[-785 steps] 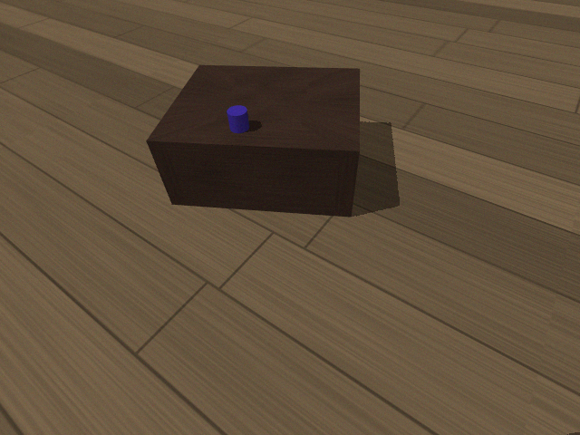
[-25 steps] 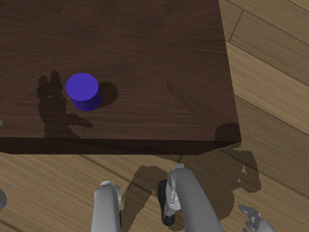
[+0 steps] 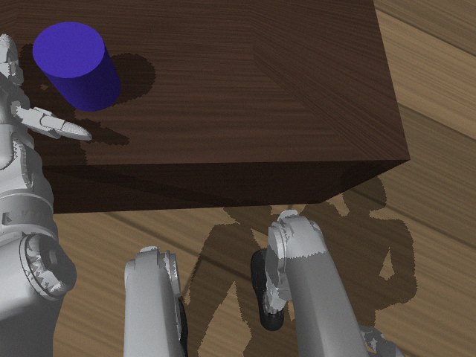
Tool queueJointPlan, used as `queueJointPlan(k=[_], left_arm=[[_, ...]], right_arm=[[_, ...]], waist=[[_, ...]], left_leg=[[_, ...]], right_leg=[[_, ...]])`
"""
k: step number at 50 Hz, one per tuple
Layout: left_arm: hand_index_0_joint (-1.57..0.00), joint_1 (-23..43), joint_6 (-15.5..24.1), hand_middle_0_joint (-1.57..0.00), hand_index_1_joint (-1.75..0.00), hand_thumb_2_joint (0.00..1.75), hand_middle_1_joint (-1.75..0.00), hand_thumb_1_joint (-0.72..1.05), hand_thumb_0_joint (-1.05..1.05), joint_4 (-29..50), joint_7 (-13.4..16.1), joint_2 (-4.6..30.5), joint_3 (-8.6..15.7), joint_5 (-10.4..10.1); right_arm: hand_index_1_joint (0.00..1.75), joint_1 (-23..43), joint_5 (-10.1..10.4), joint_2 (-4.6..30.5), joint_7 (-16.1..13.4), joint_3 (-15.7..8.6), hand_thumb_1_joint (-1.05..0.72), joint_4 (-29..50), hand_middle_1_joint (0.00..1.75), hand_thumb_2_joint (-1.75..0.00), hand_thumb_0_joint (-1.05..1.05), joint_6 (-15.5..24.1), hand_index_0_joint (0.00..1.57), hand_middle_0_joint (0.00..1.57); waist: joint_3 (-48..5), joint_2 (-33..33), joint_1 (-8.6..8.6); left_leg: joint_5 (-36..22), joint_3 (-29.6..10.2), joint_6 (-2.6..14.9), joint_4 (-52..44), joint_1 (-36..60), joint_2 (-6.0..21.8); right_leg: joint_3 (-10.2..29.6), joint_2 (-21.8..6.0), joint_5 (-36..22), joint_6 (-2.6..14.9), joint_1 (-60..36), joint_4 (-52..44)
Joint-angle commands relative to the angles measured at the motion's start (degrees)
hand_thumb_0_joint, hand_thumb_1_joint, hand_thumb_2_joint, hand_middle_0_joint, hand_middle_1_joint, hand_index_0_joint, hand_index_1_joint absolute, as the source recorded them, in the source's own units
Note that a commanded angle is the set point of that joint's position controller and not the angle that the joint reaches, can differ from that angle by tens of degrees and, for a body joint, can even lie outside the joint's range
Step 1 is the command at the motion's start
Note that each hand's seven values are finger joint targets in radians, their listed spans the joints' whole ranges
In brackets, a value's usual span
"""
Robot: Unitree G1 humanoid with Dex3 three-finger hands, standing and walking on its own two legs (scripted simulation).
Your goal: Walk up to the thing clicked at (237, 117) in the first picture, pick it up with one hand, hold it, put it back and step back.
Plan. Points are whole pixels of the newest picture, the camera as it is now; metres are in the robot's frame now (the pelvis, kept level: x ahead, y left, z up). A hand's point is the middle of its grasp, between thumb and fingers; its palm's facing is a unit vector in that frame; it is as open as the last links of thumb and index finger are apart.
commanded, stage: close in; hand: left
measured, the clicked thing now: (81, 69) +0.58 +0.16 +0.00
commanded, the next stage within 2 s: rest palm in 0.24 s
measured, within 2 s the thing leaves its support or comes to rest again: neither
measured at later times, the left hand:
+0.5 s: hand (62, 79) +0.55 +0.18 +0.01, palm faces +0.12 -0.99 -0.02, open 17.7 cm
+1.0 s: hand (75, 77) +0.56 +0.17 +0.01, palm faces +0.12 -0.99 -0.04, open 15.4 cm
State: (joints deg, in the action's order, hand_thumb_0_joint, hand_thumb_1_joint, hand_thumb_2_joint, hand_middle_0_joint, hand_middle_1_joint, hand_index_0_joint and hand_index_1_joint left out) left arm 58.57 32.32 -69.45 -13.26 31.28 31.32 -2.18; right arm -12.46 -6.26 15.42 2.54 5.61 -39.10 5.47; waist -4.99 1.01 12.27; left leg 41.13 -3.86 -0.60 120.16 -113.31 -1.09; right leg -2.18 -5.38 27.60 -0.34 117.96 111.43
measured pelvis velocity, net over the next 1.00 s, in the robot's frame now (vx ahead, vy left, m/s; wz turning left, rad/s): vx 0.01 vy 0.01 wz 0.02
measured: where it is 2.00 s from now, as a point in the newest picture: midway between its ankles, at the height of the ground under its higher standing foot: (224, 328)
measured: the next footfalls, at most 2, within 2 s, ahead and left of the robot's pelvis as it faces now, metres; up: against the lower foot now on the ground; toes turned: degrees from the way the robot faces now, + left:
none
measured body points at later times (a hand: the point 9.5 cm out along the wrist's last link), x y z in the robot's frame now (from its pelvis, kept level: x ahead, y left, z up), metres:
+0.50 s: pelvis +0.01 +0.01 +0.02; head +0.23 +0.05 +0.41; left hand +0.54 +0.23 +0.02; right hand +0.06 -0.27 -0.09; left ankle +0.07 +0.12 -0.40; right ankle +0.14 -0.13 -0.40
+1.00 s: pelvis +0.01 +0.01 +0.01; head +0.24 +0.03 +0.40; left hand +0.55 +0.22 +0.01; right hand +0.07 -0.27 -0.11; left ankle +0.07 +0.12 -0.40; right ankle +0.14 -0.13 -0.40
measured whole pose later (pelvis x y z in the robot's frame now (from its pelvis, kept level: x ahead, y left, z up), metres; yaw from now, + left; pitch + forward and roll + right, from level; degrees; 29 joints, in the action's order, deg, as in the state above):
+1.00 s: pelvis +0.01 +0.01 +0.01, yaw +1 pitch +36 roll -3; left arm 58.2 33.0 -67.0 0.1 23.6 21.1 1.0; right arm -11.3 -5.3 16.2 4.0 2.0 -38.8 0.5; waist -7.2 1.6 11.2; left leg 42.0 -2.8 0.1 118.2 -112.5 -2.1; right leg -1.1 -6.3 29.5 -1.0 117.2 110.5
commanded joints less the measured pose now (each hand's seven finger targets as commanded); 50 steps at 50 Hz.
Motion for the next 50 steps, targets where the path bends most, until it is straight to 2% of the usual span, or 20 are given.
queueJointPlan(k=[1,3,5,6,7,8,11,16,18,19,22,25,28,32,34,36,37,40,48,50], left_arm=[[-0.05,28.6,3.1,-0.03,-0.08,0.07,-0.10,-0.60,0.00,17.3,4.6,17.1,-2.2,1.7],[-0.04,28.0,1.9,-0.03,-0.08,0.06,-0.10,-0.61,0.00,16.4,5.2,14.8,-4.2,2.3],[-0.05,23.8,0.7,-0.03,-0.07,0.05,-0.09,-0.61,0.00,12.0,5.6,12.9,-4.6,1.6],[-0.05,25.2,0.6,-0.03,-0.07,0.03,-0.09,-0.61,0.00,15.2,5.9,14.2,-3.8,1.2],[-0.05,22.9,0.1,-0.03,-0.06,0.03,-0.08,-0.61,0.00,12.2,5.8,12.0,-4.2,0.6],[-0.06,22.1,-0.6,-0.03,-0.06,0.02,-0.08,-0.61,0.00,9.1,5.4,6.7,-7.0,0.0],[-0.06,18.5,-0.8,-0.03,-0.06,0.02,-0.08,-0.61,0.00,6.8,6.3,8.0,-5.4,0.0],[-0.07,20.1,1.1,-0.04,-0.05,0.01,-0.07,-0.61,0.00,11.0,8.4,4.4,-7.7,0.9],[-0.07,23.8,2.3,-0.06,-0.03,0.02,-0.04,-0.61,0.00,18.0,10.1,7.6,-7.0,2.2],[-0.07,24.3,2.3,-0.06,-0.03,0.01,-0.04,-0.61,0.00,18.2,10.8,5.9,-8.0,2.4],[-0.06,23.9,2.7,-0.06,-0.03,0.03,-0.04,-0.61,0.00,16.5,12.0,1.4,-11.1,2.8],[-0.06,27.1,3.9,-0.06,-0.03,0.04,-0.03,-0.61,0.00,21.2,13.2,4.0,-10.5,3.2],[-0.06,24.8,3.9,-0.06,-0.04,0.05,-0.04,-0.61,0.00,18.5,13.9,1.8,-10.9,3.0],[-0.06,18.6,3.3,-0.06,-0.04,0.05,-0.04,-0.61,0.00,10.5,14.5,-0.4,-10.6,3.1],[-0.21,19.8,3.8,-0.20,-0.16,0.11,-0.17,-0.55,0.00,13.1,14.4,2.5,-8.8,3.1],[-0.28,21.2,4.3,-0.27,-0.23,0.16,-0.24,-0.54,0.00,14.1,13.9,1.9,-9.9,3.0],[-0.30,20.8,4.4,-0.29,-0.25,0.18,-0.25,-0.53,0.00,13.7,13.9,3.3,-8.1,2.8],[-0.33,22.2,5.0,-0.33,-0.28,0.20,-0.29,-0.50,0.00,14.2,13.3,2.5,-9.2,2.8],[-0.46,25.1,5.0,-0.46,-0.40,0.32,-0.41,-0.35,0.00,15.1,13.4,3.4,-9.8,3.1],[-0.50,24.0,4.8,-0.49,-0.43,0.35,-0.44,-0.32,0.00,12.6,13.4,1.9,-10.4,2.8]], right_arm=[[0.30,-12.9,0.4,12.1,-0.9,-5.4,-0.92,1.4,0.30,-0.90,0.00,-1.0,0.20,0.20],[0.30,-13.4,0.7,11.9,-0.9,-5.7,-0.92,0.5,0.30,-0.90,0.00,-1.6,0.20,0.20],[0.30,-13.0,1.4,12.3,-1.2,-5.8,-0.93,0.4,0.30,-0.90,0.00,-2.0,0.20,0.20],[0.30,-12.7,1.6,12.7,-1.3,-6.2,-0.93,1.0,0.30,-0.90,0.00,-2.0,0.20,0.20],[0.30,-12.5,1.9,12.8,-1.2,-6.0,-0.93,1.2,0.30,-0.90,0.00,-2.2,0.20,0.20],[0.30,-12.9,2.3,12.2,-1.1,-5.7,-0.93,0.8,0.30,-0.90,0.00,-2.4,0.20,0.20],[0.30,-11.8,2.6,12.3,-1.0,-5.7,-0.93,1.5,0.30,-0.90,0.00,-2.4,0.20,0.20],[0.30,-11.0,2.4,12.3,-0.1,-6.2,-0.93,2.7,0.30,-0.90,0.00,-2.7,0.20,0.20],[0.30,-11.9,1.8,12.5,-0.2,-7.0,-0.91,2.7,0.30,-0.90,0.00,-2.9,0.20,0.20],[0.30,-12.5,1.8,12.4,-0.1,-7.0,-0.92,2.5,0.30,-0.90,0.00,-3.0,0.20,0.20],[0.30,-12.3,1.2,12.3,0.1,-7.0,-0.92,1.1,0.30,-0.90,0.00,-3.0,0.20,0.20],[0.30,-13.2,0.9,12.6,0.1,-7.5,-0.92,0.4,0.30,-0.91,0.00,-3.4,0.20,0.20],[0.30,-13.3,0.8,12.3,0.4,-7.5,-0.93,-0.2,0.30,-0.91,0.00,-3.6,0.20,0.20],[0.30,-12.2,0.9,12.2,0.6,-7.3,-0.93,0.2,0.30,-0.91,0.00,-4.1,0.20,0.20],[0.30,-12.0,0.9,12.4,0.5,-7.4,-0.93,0.5,0.30,-0.90,0.00,-4.4,0.20,0.20],[0.30,-11.8,1.0,12.0,0.7,-7.3,-0.93,0.8,0.30,-0.90,0.00,-4.4,0.20,0.20],[0.30,-11.7,1.1,12.2,0.6,-7.5,-0.93,1.1,0.30,-0.90,0.00,-4.5,0.20,0.20],[0.30,-11.6,1.0,11.9,0.6,-7.4,-0.94,1.3,0.30,-0.90,0.00,-4.4,0.20,0.20],[0.30,-11.3,0.8,12.2,0.5,-7.4,-0.93,1.2,0.30,-0.90,0.00,-4.5,0.20,0.20],[0.30,-11.0,1.0,11.9,0.5,-7.1,-0.93,1.3,0.30,-0.90,0.00,-4.5,0.20,0.20]], waist=[[-50.9,11.6,-0.44],[-47.7,12.0,0.45],[-42.6,7.8,0.86],[-42.6,8.2,0.35],[-40.7,7.8,0.73],[-36.8,6.0,2.23],[-31.3,3.5,0.97],[-34.2,8.0,0.27],[-42.4,12.1,-0.68],[-44.1,12.7,-0.45],[-42.6,14.4,0.53],[-45.2,15.0,0.27],[-45.7,13.2,0.31],[-40.4,8.0,0.79],[-41.2,6.8,0.51],[-41.9,5.8,1.07],[-42.1,5.1,0.36],[-43.6,5.0,1.29],[-44.7,8.7,0.81],[-42.3,7.0,1.26]], left_leg=[[-4.8,3.3,2.00,-19.2,20.4,-1.3],[-2.6,3.2,2.12,-19.8,19.7,-1.3],[-0.5,2.6,2.52,-19.8,16.3,-1.2],[-0.7,2.6,2.60,-19.6,16.1,-1.2],[-1.3,2.1,2.49,-20.0,16.0,-1.2],[-0.3,1.4,2.48,-20.5,14.7,-1.2],[0.3,1.5,2.80,-20.9,11.0,-1.2],[-2.4,0.2,1.71,-22.8,17.8,-1.0],[-7.7,0.6,1.17,-22.4,23.7,-0.9],[-10.5,0.2,0.79,-22.4,26.0,-0.8],[-14.5,-0.3,0.14,-21.8,28.6,-0.6],[-16.1,0.1,0.12,-21.2,29.6,-0.7],[-17.0,0.7,0.31,-20.7,29.0,-1.0],[-14.4,1.2,0.97,-20.3,22.8,-1.4],[-13.7,1.9,1.43,-19.6,20.7,-1.7],[-12.8,2.3,1.71,-19.3,19.2,-1.8],[-12.5,2.4,1.84,-18.9,19.2,-1.8],[-11.9,2.9,1.98,-18.5,18.4,-1.8],[-10.9,3.2,1.60,-18.2,20.4,-1.7],[-9.3,3.0,1.75,-18.4,18.6,-1.8]], right_leg=[[1.5,1.8,1.1,1.37,-37.5,-13.3],[0.8,2.0,2.8,1.51,-34.9,-13.8],[-0.1,1.9,4.3,1.39,-32.9,-14.0],[-0.1,2.0,3.7,1.46,-32.4,-13.9],[-0.7,2.0,3.0,1.61,-31.3,-13.3],[-1.3,1.9,3.7,1.65,-28.9,-13.4],[-1.3,1.9,4.5,1.54,-28.4,-14.2],[-1.5,1.7,2.1,2.14,-25.9,-12.8],[-1.3,1.7,-2.1,2.47,-28.9,-11.8],[-1.5,1.6,-4.3,2.65,-29.1,-11.2],[-1.8,1.5,-6.6,3.12,-25.8,-10.1],[-1.6,1.4,-7.8,3.06,-27.1,-10.1],[-1.5,1.4,-9.0,2.98,-29.2,-10.2],[-1.4,1.3,-7.5,2.64,-29.5,-11.0],[-1.1,1.4,-7.3,2.52,-31.2,-11.1],[-1.0,1.5,-7.1,2.30,-33.1,-11.0],[-0.8,1.5,-6.9,2.28,-32.8,-11.1],[-0.4,1.7,-6.9,2.09,-34.4,-11.1],[-0.3,1.5,-5.4,2.34,-32.0,-10.5],[-0.5,1.4,-3.9,2.15,-31.5,-10.9]])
